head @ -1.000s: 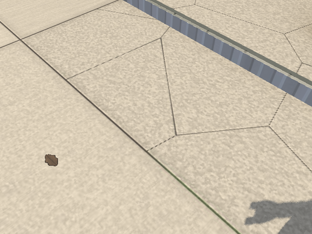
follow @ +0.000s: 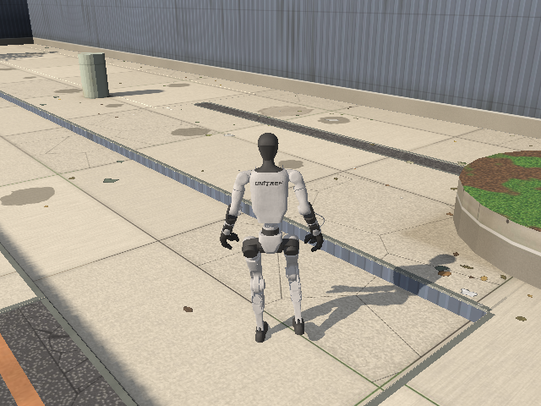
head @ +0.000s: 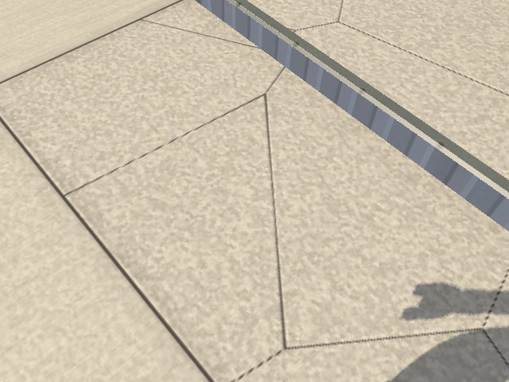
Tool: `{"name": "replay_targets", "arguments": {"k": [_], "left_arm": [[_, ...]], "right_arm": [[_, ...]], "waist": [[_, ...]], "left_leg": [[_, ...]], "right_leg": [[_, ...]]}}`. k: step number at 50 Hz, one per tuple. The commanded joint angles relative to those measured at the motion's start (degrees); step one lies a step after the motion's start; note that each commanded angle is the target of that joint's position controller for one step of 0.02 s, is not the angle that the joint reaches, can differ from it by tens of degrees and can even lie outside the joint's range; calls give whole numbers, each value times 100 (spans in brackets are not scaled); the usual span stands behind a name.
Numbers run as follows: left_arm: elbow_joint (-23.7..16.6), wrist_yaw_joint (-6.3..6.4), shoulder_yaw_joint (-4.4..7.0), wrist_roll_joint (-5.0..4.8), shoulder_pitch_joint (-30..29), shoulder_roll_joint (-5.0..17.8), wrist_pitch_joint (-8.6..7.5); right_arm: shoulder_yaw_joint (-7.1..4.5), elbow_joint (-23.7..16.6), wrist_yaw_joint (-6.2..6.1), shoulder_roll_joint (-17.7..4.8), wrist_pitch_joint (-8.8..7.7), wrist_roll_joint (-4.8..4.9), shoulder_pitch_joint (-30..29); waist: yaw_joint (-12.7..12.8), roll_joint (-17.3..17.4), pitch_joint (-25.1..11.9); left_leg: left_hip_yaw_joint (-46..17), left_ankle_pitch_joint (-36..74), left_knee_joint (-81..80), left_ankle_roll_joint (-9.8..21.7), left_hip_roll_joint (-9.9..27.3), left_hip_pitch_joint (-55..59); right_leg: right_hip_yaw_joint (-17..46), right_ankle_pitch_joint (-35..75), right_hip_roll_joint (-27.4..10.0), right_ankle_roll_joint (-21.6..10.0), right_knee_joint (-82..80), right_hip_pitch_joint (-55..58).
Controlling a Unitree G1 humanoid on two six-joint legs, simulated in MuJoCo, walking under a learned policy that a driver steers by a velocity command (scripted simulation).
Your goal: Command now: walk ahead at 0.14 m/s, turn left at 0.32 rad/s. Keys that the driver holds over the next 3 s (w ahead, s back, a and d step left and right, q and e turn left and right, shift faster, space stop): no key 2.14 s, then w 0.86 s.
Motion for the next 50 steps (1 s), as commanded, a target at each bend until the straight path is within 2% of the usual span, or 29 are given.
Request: {"name": "replay_targets", "arguments": {"k": [1, 4, 7, 9, 11, 12, 13, 14, 15, 16, 18, 21, 25, 30, 50], "left_arm": [[-83, 76, 123, 26, 790, 402, 95], [-175, 68, 120, -16, 401, 392, 152], [-244, 42, 119, -37, 103, 415, 153], [-253, 11, 126, -38, 64, 449, 108], [-205, -36, 117, -22, 223, 398, 22], [-166, -62, 107, 15, 346, 395, -30], [-156, -52, 149, 95, 467, 672, -68], [-198, -25, 220, 112, 360, 1045, -32], [-136, -26, 135, 101, 329, 648, 28], [-138, -57, 71, 48, 226, 410, 51], [-191, -115, 79, 23, 20, 486, 59], [-90, -126, 99, 9, 186, 545, 10], [-11, -84, 76, -17, 183, 452, 52], [111, -84, 65, -21, 77, 416, 120], [987, -57, -3, -19, 108, 381, 173]], "right_arm": [[-202, -394, -120, -868, 7, 23, -43], [-159, -356, -184, -813, 102, 21, -52], [-113, -286, -191, -759, 147, -29, -31], [-73, -234, -166, -699, 160, -46, -4], [-7, -208, -155, -588, 172, 7, -69], [31, -174, -158, -514, 167, 39, 4], [76, -169, -160, -403, 118, -38, 227], [55, -114, -130, -401, 58, -117, 753], [84, -86, -133, -347, 56, -100, 747], [75, -135, -136, -445, 100, -95, 467], [30, -130, -162, -528, 257, -67, 201], [22, -117, -161, -530, 346, -44, 149], [18, -26, -170, -466, 280, -28, 169], [15, 119, -201, -427, 253, -22, 212], [60, 842, -282, -373, 191, -12, 340]], "waist": [[248, 516, -1350], [102, 626, -1277], [-32, 754, -1028], [-58, 821, -946], [101, 782, -934], [203, 666, -908], [108, 307, -1070], [-308, -545, -1205], [-242, -942, -1372], [-154, -881, -1264], [-54, -596, -955], [65, -277, -794], [122, -32, -823], [131, 154, -695], [123, 108, -303]], "left_leg": [[-983, 3238, -411, 978, 1541, 574], [-962, 2080, -464, 752, 1427, 543], [-1128, 1165, -486, 712, 1457, 544], [-1280, 1198, -301, 721, 1520, 656], [-1352, 1345, 58, 588, 1465, 722], [-1344, 1164, 201, 375, 1313, 623], [-1216, 663, 475, 93, 1050, 405], [-722, -796, 833, -172, 497, -73], [-391, -1517, 932, -407, 419, 9], [-333, -1331, 788, -499, 537, 244], [-387, -645, 545, -458, 555, 368], [-543, -155, 392, -296, 631, 463], [-589, 142, 394, -300, 670, 478], [-612, 118, 317, -350, 692, 517], [-467, -454, 9, -437, 657, 624]], "right_leg": [[-110, 718, -31, 153, -562, 552], [-76, 1262, -56, 174, -1267, 700], [-53, 1298, -48, 146, -1954, 902], [-77, 1045, 8, 95, -2364, 1107], [-182, 1268, 99, -62, -3229, 1598], [-131, 2163, 45, -194, -3967, 2083], [340, 3552, -488, -393, -3937, 2713], [818, 4812, -1073, -884, -3582, 3243], [1065, 4301, -1315, -1347, -3655, 3086], [1100, 3586, -1198, -1333, -3778, 2784], [571, 2658, -638, -886, -3683, 2490], [204, 2322, -294, -586, -3499, 2439], [123, 2623, -214, -608, -3323, 2663], [81, 2407, -128, -603, -3342, 2684], [6, 1444, 48, -520, -3772, 2539]]}}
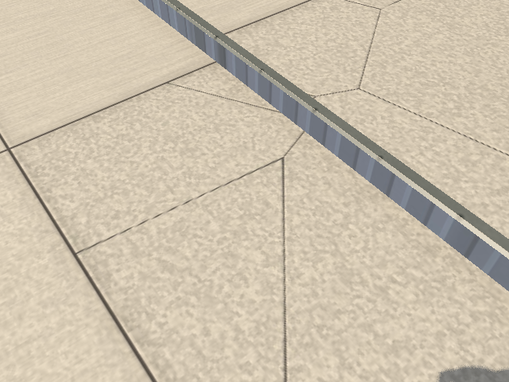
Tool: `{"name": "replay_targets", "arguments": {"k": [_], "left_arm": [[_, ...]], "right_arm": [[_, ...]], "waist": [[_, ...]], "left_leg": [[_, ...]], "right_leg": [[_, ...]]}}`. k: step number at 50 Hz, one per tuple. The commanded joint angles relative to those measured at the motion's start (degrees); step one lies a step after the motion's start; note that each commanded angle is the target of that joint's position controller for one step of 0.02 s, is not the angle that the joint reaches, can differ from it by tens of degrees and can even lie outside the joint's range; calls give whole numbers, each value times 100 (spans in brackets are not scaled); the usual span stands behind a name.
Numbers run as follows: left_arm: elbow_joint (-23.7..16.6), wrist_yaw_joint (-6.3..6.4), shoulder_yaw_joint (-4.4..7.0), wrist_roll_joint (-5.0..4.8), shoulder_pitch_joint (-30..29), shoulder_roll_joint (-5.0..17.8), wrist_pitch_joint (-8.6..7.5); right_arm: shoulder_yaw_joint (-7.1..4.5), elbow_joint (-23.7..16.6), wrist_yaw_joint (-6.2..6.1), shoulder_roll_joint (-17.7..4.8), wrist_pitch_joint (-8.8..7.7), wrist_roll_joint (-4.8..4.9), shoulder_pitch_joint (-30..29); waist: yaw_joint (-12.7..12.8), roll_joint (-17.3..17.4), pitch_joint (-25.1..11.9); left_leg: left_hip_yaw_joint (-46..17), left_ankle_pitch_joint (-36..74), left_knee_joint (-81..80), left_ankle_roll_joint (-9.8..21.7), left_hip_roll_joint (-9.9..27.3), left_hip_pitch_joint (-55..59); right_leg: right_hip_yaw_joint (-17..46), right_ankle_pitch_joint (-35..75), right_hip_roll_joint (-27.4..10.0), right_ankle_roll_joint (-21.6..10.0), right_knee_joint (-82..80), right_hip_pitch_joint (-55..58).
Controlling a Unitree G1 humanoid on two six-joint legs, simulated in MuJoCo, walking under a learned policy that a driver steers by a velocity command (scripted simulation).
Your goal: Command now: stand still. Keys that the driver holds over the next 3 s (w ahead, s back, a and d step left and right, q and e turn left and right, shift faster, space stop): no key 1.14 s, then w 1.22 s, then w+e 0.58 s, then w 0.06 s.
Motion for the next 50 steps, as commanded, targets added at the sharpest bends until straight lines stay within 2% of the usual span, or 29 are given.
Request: {"name": "replay_targets", "arguments": {"k": [1, 19, 50], "left_arm": [[-145, 27, 103, 0, -87, 641, -59], [272, 65, 10, -12, 192, 562, -51], [409, 85, -60, -34, 572, 388, -38]], "right_arm": [[-117, -117, -25, -622, -57, 1, 103], [-36, 331, -50, -469, -100, 11, 416], [33, 565, -83, -253, -120, 31, 881]], "waist": [[-5, -15, -134], [15, -14, -25], [17, -2, 36]], "left_leg": [[-172, 766, -580, 100, 265, -477], [-38, 603, -658, 66, 216, -554], [58, 685, -633, 49, 196, -615]], "right_leg": [[307, 500, -301, -164, -487, 366], [298, 111, -257, -198, -628, 234], [250, 309, -206, -223, -564, 215]]}}
Over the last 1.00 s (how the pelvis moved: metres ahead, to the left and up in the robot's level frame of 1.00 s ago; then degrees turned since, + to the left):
0.09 -0.06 0.00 3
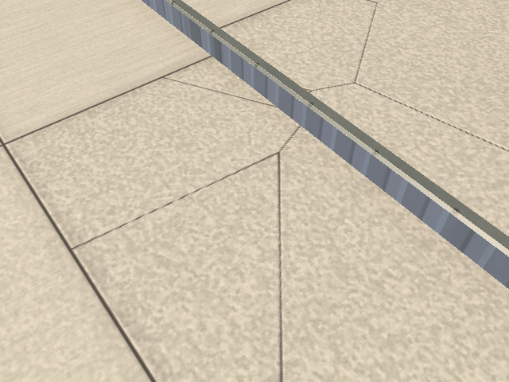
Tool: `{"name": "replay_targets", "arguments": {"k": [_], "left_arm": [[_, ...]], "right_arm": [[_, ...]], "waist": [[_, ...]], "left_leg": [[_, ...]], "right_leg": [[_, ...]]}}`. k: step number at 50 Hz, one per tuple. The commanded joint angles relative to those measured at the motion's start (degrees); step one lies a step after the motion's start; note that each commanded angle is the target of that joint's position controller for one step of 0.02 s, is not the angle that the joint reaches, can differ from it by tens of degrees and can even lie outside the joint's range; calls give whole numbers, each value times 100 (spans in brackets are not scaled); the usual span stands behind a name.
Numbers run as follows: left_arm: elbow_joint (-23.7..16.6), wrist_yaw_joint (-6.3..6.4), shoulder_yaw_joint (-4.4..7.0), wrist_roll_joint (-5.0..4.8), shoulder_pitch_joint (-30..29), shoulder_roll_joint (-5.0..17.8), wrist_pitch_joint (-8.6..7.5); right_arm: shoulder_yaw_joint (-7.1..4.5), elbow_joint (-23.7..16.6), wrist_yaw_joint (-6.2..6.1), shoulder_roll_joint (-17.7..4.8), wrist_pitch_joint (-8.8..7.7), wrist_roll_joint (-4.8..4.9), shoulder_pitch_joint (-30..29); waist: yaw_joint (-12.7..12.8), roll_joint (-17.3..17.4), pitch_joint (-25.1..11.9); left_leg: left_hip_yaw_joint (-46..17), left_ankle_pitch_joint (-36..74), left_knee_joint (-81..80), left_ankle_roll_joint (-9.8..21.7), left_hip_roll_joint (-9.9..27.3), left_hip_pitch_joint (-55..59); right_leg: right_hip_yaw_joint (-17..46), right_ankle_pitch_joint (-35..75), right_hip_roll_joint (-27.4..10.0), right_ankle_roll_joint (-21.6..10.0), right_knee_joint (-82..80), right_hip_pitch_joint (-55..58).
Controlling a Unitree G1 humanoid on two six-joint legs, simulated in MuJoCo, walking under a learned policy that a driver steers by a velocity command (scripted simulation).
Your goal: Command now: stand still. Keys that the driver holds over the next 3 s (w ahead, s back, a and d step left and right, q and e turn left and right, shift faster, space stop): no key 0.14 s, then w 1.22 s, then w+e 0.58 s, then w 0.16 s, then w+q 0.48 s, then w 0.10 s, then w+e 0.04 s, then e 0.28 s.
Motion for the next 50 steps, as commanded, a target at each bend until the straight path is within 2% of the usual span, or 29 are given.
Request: {"name": "replay_targets", "arguments": {"k": [1, 7, 8, 10, 12, 15, 17, 19, 20, 21, 22, 23, 24, 26, 28, 32, 34, 36, 38, 39, 40, 41, 42, 43, 44, 45, 46, 48, 50], "left_arm": [[-140, 18, 91, -2, 191, 575, -36], [-136, 22, 88, -5, 246, 546, -37], [-73, 24, 66, 5, 348, 467, -33], [-60, 47, 130, -61, 397, 641, -20], [-115, 31, 167, -103, 474, 725, -106], [-67, -36, 276, -151, 944, 951, -292], [-178, -55, 318, -142, 817, 1059, -315], [-521, -87, 293, -196, -51, 1005, -295], [-689, -100, 251, -218, -420, 826, -301], [-865, -119, 157, -244, -650, 411, -391], [-1080, -127, 137, -228, -791, 406, -535], [-1035, -161, 198, -238, -721, 659, -606], [-910, -224, 204, -231, -406, 663, -643], [-871, -285, 238, -152, -387, 680, -691], [-954, -340, 225, -112, -625, 558, -682], [-1424, -398, 60, -114, -1699, 235, -638], [-1586, -427, 49, -159, -1943, 343, -615], [-1711, -455, 81, -188, -2000, 537, -606], [-1725, -467, 184, -172, -1708, 793, -631], [-1629, -451, 274, -167, -1254, 957, -629], [-1356, -413, 409, -196, -318, 1170, -607], [-1115, -355, 516, -183, 724, 1442, -566], [-942, -347, 648, -30, 1500, 2010, -523], [-880, -373, 500, -22, 1420, 1561, -503], [-959, -372, 403, -70, 765, 1236, -527], [-1106, -376, 333, -72, 182, 1021, -549], [-1158, -413, 278, -12, -176, 848, -578], [-1097, -456, 228, 62, -376, 664, -618], [-965, -437, 237, 28, -182, 725, -651]], "right_arm": [[-86, -84, -17, -518, -29, 2, 407], [-85, -74, -22, -487, -31, 5, 468], [-62, -2, -22, -391, -26, 0, 599], [-101, -35, -48, -495, -17, 44, 584], [-103, -161, -46, -487, -103, 79, 499], [-67, -311, 53, -240, -339, 123, 325], [-80, -336, 111, -240, -421, 125, 353], [-94, -137, 126, -174, -458, 113, 945], [-155, 55, 107, -335, -454, 89, 1472], [-314, 247, 98, -890, -469, 118, 2191], [-426, 244, 170, -1375, -517, 87, 2431], [-339, 119, 175, -1031, -572, -1, 2073], [-273, -2, 200, -778, -607, 13, 1788], [-224, -167, 249, -693, -560, 67, 1435], [-151, -190, 226, -490, -462, 10, 1484], [-172, -307, 107, -787, -400, -8, 1556], [-225, -284, 87, -991, -434, 46, 1674], [-267, -264, 85, -1046, -448, 116, 1626], [-311, -294, 90, -1121, -411, 103, 1490], [-336, -320, 91, -1169, -367, 69, 1416], [-324, -368, 98, -1126, -311, 23, 1340], [-275, -515, 120, -1062, -304, -44, 1224], [-47, -604, 210, -182, -415, -42, 1953], [-68, -470, 253, -316, -592, 95, 1847], [-214, -723, 267, -819, -685, 280, 1127], [-236, -854, 233, -948, -720, 304, 631], [-285, -877, 179, -939, -688, 240, 438], [-312, -822, 125, -664, -510, 154, 702], [-321, -869, 100, -551, -398, 125, 665]], "waist": [[-1, 28, 58], [-1, 29, 73], [-11, 6, -66], [-5, -78, 180], [30, -210, 522], [153, -686, 403], [17, -808, 337], [-500, -713, 483], [-716, -297, 521], [-886, 1035, 386], [-915, 1792, 568], [-656, 1027, 722], [-443, 703, 634], [-294, 460, 493], [-311, 550, 405], [-519, 565, 610], [-513, 696, 671], [-384, 742, 702], [-96, 816, 374], [170, 925, -30], [619, 926, -622], [1051, 732, -1327], [744, -956, -2512], [758, -1240, -2737], [599, -1011, -1474], [415, -448, -856], [199, -119, -487], [-183, -392, -313], [-277, -425, -104]], "left_leg": [[-13, 600, -532, 117, 117, -533], [-3, 600, -526, 115, 116, -541], [63, 74, -563, 124, 60, -477], [185, -1473, -368, 273, -97, -787], [87, -2126, -192, 457, 10, -1262], [359, -1178, 665, 450, -2, -1623], [493, -723, 1030, 512, 88, -1085], [486, -746, 4, 713, 107, 246], [-39, -750, -615, 789, 357, 1034], [-1643, -1685, -1518, 1130, 1269, 1647], [-3339, -1739, -2084, 1634, 2262, 1828], [-3276, -1295, -1932, 1664, 2322, 1795], [-2714, -755, -1845, 1493, 2114, 1894], [-1843, 364, -1917, 1217, 1848, 1917], [-1029, 1448, -2014, 1061, 1494, 1650], [-242, 1695, -2305, 1012, 1084, 541], [-227, 1634, -2452, 1048, 1226, 415], [-191, 2002, -2349, 984, 1426, 788], [-67, 3641, -1758, 834, 1545, 1294], [57, 4877, -1117, 741, 1513, 1433], [241, 5592, -38, 606, 1309, 1260], [290, 4581, 1441, 448, 1117, 126], [418, 1133, 3949, 55, 77, -2079], [-376, -1327, 4936, 161, -120, -2699], [-248, -1065, 5249, 291, 255, -3281], [-62, -501, 5048, 363, 590, -3141], [57, -123, 4708, 365, 798, -2828], [37, 167, 4244, 367, 1038, -2144], [141, 276, 3909, 299, 1096, -2164]], "right_leg": [[231, 230, -252, -163, -515, 335], [225, 242, -247, -163, -506, 333], [198, -378, -209, -165, -577, 387], [212, -2181, -124, -298, -568, 111], [684, -3145, -424, -552, -754, -130], [2039, -3393, -1299, -1081, -1377, 330], [2623, -3370, -1704, -1287, -1799, -148], [1762, -2865, -1221, -938, -1578, -1262], [1055, -2262, -724, -639, -751, -1938], [-111, -1410, -2, -256, 1089, -2692], [-250, -1730, 85, -224, 2164, -3559], [109, -1526, -266, -289, 3013, -3928], [165, -1085, -425, -354, 3358, -4051], [61, -425, -669, -357, 3393, -4075], [-179, 58, -712, -226, 3017, -3715], [-608, 1114, -397, -16, 1210, -2514], [-636, 1337, -294, -43, 693, -1993], [-505, 1345, -297, -175, 330, -1868], [-529, 1144, -149, -357, 173, -1379], [-640, 981, 18, -471, 239, -749], [-717, 965, 153, -629, 214, 400], [21, 821, -523, -897, 380, 2154], [2895, -487, -2223, -1903, -90, 4375], [4436, -1138, -2476, -1979, -1260, 4187], [3547, -1199, -2242, -1607, -1384, 3182], [2641, -674, -2042, -1420, -1515, 2083], [1984, -61, -1799, -1298, -1685, 1171], [1210, 259, -1413, -1192, -2016, 230], [846, 460, -1322, -1288, -2259, -139]]}}
Over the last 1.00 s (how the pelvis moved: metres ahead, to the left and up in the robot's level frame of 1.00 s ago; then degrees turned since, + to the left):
0.00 -0.01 0.00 0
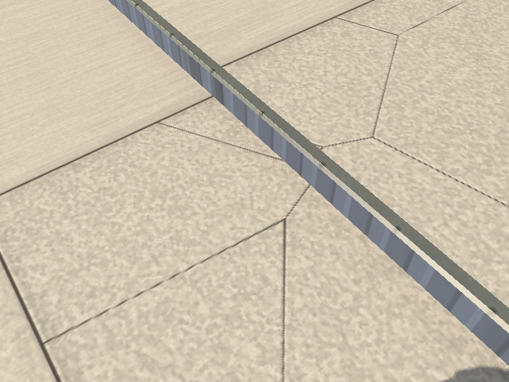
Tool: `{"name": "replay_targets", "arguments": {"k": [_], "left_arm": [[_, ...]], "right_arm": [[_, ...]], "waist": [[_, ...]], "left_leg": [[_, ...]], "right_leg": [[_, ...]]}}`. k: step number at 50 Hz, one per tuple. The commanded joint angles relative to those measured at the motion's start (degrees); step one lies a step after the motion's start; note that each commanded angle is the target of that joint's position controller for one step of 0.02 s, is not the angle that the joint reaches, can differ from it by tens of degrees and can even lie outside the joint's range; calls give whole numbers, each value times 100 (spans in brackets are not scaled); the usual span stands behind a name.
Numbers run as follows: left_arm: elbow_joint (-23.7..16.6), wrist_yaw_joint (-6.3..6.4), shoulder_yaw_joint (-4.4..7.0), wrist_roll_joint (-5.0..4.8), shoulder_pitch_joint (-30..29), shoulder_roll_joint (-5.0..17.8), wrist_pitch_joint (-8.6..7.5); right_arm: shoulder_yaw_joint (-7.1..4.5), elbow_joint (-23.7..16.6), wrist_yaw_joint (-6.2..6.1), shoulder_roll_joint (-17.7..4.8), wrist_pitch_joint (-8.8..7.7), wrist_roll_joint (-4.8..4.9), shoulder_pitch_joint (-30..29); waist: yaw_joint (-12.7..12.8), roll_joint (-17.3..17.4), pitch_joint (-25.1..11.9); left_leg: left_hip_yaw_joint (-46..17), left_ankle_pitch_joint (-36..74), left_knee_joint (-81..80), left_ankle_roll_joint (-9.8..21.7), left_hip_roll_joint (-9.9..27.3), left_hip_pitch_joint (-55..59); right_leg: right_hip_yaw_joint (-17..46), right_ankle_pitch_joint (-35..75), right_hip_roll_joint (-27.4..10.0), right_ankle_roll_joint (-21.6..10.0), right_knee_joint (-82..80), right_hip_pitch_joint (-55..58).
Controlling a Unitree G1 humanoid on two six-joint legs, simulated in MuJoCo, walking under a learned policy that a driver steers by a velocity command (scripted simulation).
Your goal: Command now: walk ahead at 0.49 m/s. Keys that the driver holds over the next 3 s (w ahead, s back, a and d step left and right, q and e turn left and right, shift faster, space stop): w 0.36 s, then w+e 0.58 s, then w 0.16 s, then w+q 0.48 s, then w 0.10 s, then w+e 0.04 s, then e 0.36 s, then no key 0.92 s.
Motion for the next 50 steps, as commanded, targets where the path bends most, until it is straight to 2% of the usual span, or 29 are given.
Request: {"name": "replay_targets", "arguments": {"k": [1, 4, 7, 12, 15, 16, 17, 18, 19, 20, 21, 22, 23, 25, 27, 29, 34, 39, 40, 41, 42, 43, 44, 45, 46, 47, 48, 49, 50], "left_arm": [[-195, 33, 91, 11, -101, 591, -134], [-100, 159, 126, 6, 259, 766, -105], [-56, 230, 134, -49, 578, 858, -54], [162, 257, 169, -133, 1203, 949, 67], [172, 277, 218, -127, 1185, 1044, 175], [131, 276, 227, -115, 1061, 1086, 207], [92, 272, 185, -80, 993, 985, 242], [-60, 274, 79, 15, 1026, 768, 235], [-92, 198, -170, -18, 1818, -89, 100], [11, 183, -59, -173, 1557, 427, -47], [-194, 183, 76, -335, 938, 886, -121], [-268, 226, 87, -330, 615, 880, -129], [-264, 267, 121, -236, 477, 801, -80], [-187, 264, 149, -216, 736, 548, 113], [-208, 259, 151, -216, 754, 363, 248], [-343, 266, 182, -190, 483, 368, 310], [-666, 140, 173, -122, -353, 298, 253], [-1125, -28, 108, -114, -1233, 221, 239], [-1232, -131, 45, 384, -1284, 146, 343], [-1266, -185, 69, 401, -1323, 139, 380], [-1273, -197, 103, 362, -1145, 225, 400], [-1203, -176, 159, 331, -727, 353, 402], [-1034, -121, 240, 294, -13, 506, 356], [-732, -19, 355, 316, 1003, 712, 285], [-669, 86, 551, 370, 1520, 1407, 279], [-781, 100, 665, 212, 1243, 1884, 337], [-786, 124, 620, 140, 1199, 1668, 406], [-757, 170, 518, 102, 878, 1278, 408], [-760, 182, 402, 96, 598, 871, 385]], "right_arm": [[-113, -191, -57, -252, 98, -63, 515], [-135, -500, -31, -334, 57, -131, -332], [-69, -703, 58, -209, -14, -106, -1067], [-4, -1037, 243, -248, -60, -29, -1919], [-58, -1123, 330, -460, -104, -22, -1791], [-129, -1049, 330, -609, -118, -27, -1411], [-270, -785, 302, -862, -123, -31, -520], [-407, -543, 247, -1307, -114, -100, 609], [-525, -375, 261, -1805, -83, -159, 1116], [-359, -430, 252, -1180, -84, -148, 1109], [-269, -499, 219, -929, -103, -145, 614], [-211, -598, 203, -778, -113, -159, 113], [-167, -604, 219, -602, -132, -175, -205], [-127, -538, 244, -407, -182, -235, -404], [-165, -432, 220, -504, -218, -236, -356], [-204, -359, 156, -604, -225, -259, -281], [-232, -298, 9, -744, -153, -235, -191], [-294, -113, -54, -897, 18, -136, 304], [-180, 70, -11, -582, -13, -356, 571], [-187, 108, -3, -623, -25, -339, 702], [-222, 96, -8, -816, -6, -344, 612], [-259, 56, -16, -991, 36, -347, 481], [-285, 11, -1, -1107, 100, -345, 373], [-274, -64, 18, -1124, 153, -339, 310], [-150, -343, 61, -658, 141, -268, 538], [-118, -657, 168, -421, 90, -205, 562], [-137, -695, 187, -712, 66, -267, -96], [-73, -718, 203, -556, 3, -214, -228], [-49, -610, 181, -501, -20, -238, -148]], "waist": [[-296, -606, 108], [-117, -443, 250], [115, -416, 275], [381, -391, 421], [164, -539, 257], [-90, -622, 3], [-527, -584, -547], [-914, -152, -1446], [-586, 1416, -2322], [-787, 1052, -2410], [-731, 759, -1463], [-539, 310, -1017], [-366, 120, -633], [-71, 321, -407], [35, 273, -204], [28, 175, -43], [-162, 103, 206], [-480, -27, 473], [-354, -87, 614], [-438, 96, 592], [-294, 266, 463], [-70, 389, 190], [252, 406, -215], [715, 166, -813], [715, -671, -1569], [347, -1673, -2108], [541, -615, -1739], [393, -387, -981], [162, -63, -520]], "left_leg": [[-156, 495, -334, -74, 401, -391], [-125, 1476, -1442, -208, 447, -1017], [99, 2296, -2732, -218, 215, -775], [144, 2137, -3662, -135, -1, -865], [219, 1435, -3924, 76, -169, -467], [370, 1261, -3996, 183, -348, 146], [506, 1290, -4043, 353, -523, 1338], [-406, 1452, -3809, 724, 308, 3166], [-3255, 283, -4413, 1690, 1732, 5368], [-3995, -98, -5001, 1587, 1812, 5372], [-2964, 279, -5037, 1232, 1631, 4609], [-2140, 944, -5155, 1058, 1431, 3752], [-1557, 1335, -5371, 939, 1207, 3031], [-849, 1475, -5756, 800, 933, 2315], [-378, 1810, -5983, 845, 890, 2058], [-31, 2038, -6104, 859, 899, 2114], [809, 2032, -6277, 672, 749, 2315], [1170, 2434, -5981, 624, 1049, 3301], [1502, 2561, -5898, 486, 909, 3209], [1536, 3136, -5712, 442, 921, 3180], [1596, 4161, -5290, 374, 959, 3340], [1641, 5175, -4647, 329, 982, 3487], [1660, 5633, -3655, 298, 957, 3517], [1758, 4963, -2198, 127, 834, 3085], [1791, 2538, -330, -106, 506, 1468], [911, -1609, 1383, -395, -733, -467], [49, -1106, 1436, -276, -376, -1070], [92, -476, 1031, -190, -91, -1126], [101, -166, 366, -155, 127, -764]], "right_leg": [[1347, 93, -1502, -1003, -1623, -236], [1178, 417, -1505, -987, -1688, 103], [822, 666, -1341, -795, -1657, 293], [839, 656, -1670, -719, -1294, 1290], [909, 1452, -1881, -572, -782, 1809], [806, 2418, -1798, -484, -286, 1834], [567, 3171, -1501, -339, 767, 1617], [284, 2209, -1165, -133, 2504, 523], [249, -1200, -55, 256, 4714, -1934], [1205, -2404, -128, 168, 5466, -2582], [1209, -2031, -413, 68, 5626, -2963], [1061, -1492, -738, 74, 5368, -2769], [1015, -1165, -915, 108, 4979, -2533], [1044, -786, -1114, 132, 4603, -1932], [1030, -562, -1137, 175, 4431, -1994], [1127, -108, -1135, 226, 4096, -2386], [794, 1194, -1029, 282, 2506, -2502], [338, 949, -945, 123, 1688, -2849], [-205, 956, -814, 25, 1291, -2422], [-395, 686, -637, -82, 1290, -2063], [-429, 244, -460, -212, 1296, -1778], [-489, -187, -233, -356, 1332, -1385], [-485, -440, 21, -520, 1214, -765], [-310, -238, 136, -715, 786, 429], [1557, -670, -1208, -1145, 722, 2098], [4670, -120, -2381, -2003, -190, 3198], [4062, -76, -2188, -1731, -406, 3081], [3181, 148, -2089, -1562, -449, 2287], [2645, 680, -1807, -1277, -600, 1524]]}}
Over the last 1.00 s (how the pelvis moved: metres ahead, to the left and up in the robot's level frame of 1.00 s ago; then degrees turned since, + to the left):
0.33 -0.03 0.00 1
